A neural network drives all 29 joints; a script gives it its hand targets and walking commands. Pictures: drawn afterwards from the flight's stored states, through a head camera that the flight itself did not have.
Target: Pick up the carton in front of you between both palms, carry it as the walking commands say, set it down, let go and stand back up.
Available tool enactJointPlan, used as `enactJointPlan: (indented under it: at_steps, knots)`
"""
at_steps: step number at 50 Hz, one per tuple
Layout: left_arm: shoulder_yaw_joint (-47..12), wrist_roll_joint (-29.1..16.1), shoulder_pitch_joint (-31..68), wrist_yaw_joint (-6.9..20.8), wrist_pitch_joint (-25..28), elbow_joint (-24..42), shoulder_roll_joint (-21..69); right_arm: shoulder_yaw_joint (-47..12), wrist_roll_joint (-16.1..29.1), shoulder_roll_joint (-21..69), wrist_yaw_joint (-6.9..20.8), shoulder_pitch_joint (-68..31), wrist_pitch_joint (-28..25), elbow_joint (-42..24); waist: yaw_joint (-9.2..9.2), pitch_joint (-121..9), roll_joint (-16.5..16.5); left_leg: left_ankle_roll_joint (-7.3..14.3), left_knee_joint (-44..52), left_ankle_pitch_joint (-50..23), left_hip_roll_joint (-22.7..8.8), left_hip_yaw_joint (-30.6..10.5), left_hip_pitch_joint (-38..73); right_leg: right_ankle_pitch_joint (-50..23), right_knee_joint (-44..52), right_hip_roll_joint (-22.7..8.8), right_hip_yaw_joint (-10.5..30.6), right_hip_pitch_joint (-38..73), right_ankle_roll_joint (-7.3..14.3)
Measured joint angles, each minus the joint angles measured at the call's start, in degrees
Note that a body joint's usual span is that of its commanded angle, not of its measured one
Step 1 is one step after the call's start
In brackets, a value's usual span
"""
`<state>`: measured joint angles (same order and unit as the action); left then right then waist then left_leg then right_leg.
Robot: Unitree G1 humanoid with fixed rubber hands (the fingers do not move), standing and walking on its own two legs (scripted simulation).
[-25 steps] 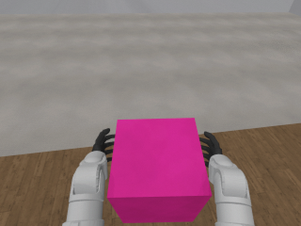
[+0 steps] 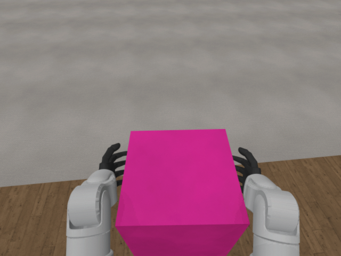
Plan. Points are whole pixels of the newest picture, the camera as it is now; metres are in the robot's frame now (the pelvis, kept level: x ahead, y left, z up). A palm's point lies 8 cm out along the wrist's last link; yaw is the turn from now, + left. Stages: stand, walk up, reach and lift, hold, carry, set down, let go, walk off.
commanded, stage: carry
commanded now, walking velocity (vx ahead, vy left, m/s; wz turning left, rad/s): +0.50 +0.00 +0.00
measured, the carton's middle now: (179, 198) +0.26 +0.00 +0.01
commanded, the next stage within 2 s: none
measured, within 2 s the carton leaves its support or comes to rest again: neither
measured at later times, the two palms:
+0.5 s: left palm (124, 83) +0.62 +0.19 +0.08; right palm (215, 88) +0.60 -0.11 +0.08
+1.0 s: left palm (133, 52) +0.83 +0.19 +0.08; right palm (208, 53) +0.83 -0.11 +0.08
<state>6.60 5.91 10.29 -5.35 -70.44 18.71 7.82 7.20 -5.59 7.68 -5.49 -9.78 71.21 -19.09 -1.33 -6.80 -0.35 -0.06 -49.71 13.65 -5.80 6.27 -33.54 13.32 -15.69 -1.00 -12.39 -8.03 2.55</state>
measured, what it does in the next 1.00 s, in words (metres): walks ahead: left foot, then right foot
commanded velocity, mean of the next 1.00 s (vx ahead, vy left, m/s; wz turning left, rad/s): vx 0.14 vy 0.00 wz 0.00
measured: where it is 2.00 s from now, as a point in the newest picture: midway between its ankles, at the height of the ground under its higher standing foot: (165, 231)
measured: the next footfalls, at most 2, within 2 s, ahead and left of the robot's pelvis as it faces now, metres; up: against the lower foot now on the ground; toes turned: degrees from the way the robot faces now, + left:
left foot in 0.20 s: +0.31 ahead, +0.13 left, +0.00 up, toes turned +12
right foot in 0.60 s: +0.54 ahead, -0.05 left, +0.00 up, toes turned -8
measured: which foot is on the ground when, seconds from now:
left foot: up 0.00-0.18, down 0.20-0.64, up 0.66-0.76, down 0.78-1.00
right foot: down 0.00-0.22, up 0.24-0.58, down 0.60-1.00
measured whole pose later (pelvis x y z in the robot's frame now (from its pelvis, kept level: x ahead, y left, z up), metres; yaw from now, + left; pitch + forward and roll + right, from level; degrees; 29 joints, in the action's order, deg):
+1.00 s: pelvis +0.45 +0.04 -0.02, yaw +0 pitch +6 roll -1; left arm 14.1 4.4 38.4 -7.0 -68.2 1.2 2.6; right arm 13.4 -4.0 1.6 -6.7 -38.9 68.9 -0.1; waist -0.2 3.2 0.1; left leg 0.4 -34.8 23.9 -0.5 2.7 -14.7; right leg 11.1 -33.4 -0.2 -8.9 -27.0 4.8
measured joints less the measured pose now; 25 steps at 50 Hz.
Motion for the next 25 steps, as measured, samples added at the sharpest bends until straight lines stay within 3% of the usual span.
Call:
enactJointPlan:
  at_steps: [6, 9, 11, 13, 16, 20, 25]
  knots:
    - [0.41, -0.34, 1.06, 0.09, 0.61, -0.38, 0.17, 0.03, -0.37, 0.03, 0.04, 0.04, -0.59, -0.73, -0.36, 0.59, -0.02, 0.59, 16.32, -7.61, 0.79, 3.65, -0.39, 5.66, 2.24, -1.46, 0.53, 9.04, -2.99]
    - [0.2, -0.21, 0.67, 0.28, 0.88, 0.34, 0.11, -0.27, -0.32, -0.01, 0.08, 0.35, -0.96, -1.29, -0.26, 1.14, -0.52, 1.71, 21.96, -8.39, 2.47, 6.92, 3.86, 11.9, -2.75, -3.14, 1.34, 11.92, -5.03]
    - [1.05, -0.17, 0.67, 0.39, 1.48, 0.25, 0.0, -0.79, -0.44, 0.11, 0.19, -0.31, -2.14, 0.25, 0.58, 1.9, -1.98, 4.35, 19.23, -7.89, 3.5, 8.68, 4.97, 14.99, -16.99, -6.07, 2.99, 7.88, -5.01]
    - [1.93, -0.16, 0.74, 0.42, 1.95, -0.67, -0.05, -1.0, -0.59, 0.21, 0.21, -1.08, -3.05, 2.41, 1.4, 3.5, -1.77, 5.89, 16.79, -4.28, 3.24, 9.12, 5.89, 13.76, -37.3, -5.27, 7.83, -1.63, -3.94]
    - [1.92, 0.07, 1.24, 0.43, 2.52, -1.38, 0.15, -0.53, -0.4, 0.22, 0.21, -1.05, -3.79, 2.82, 2.05, 5.73, -1.01, 5.29, 20.03, -2.87, 3.13, 8.97, 10.07, 10.11, -52.9, -3.76, 9.61, -14.33, -1.66]
    - [1.77, 0.28, 3.44, 0.43, 4.38, -1.91, 0.43, 1.07, 0.19, 0.35, 0.21, -2.1, -5.71, 2.15, 2.59, 7.21, -0.77, 4.98, 24.52, -1.66, 3.47, 7.94, 15.53, 5.65, -49.18, -3.83, 8.41, -24.78, -1.04]
    - [1.94, 0.18, 7.59, 0.29, 5.6, -3.12, -0.99, 1.94, 0.69, -0.57, 0.14, -6.71, -7.06, 3.87, 2.72, 7.25, -0.71, 3.65, 25.09, 2.49, 3.62, 6.52, 20.7, -1.14, -32.83, -2.77, 6.7, -28.78, -0.95]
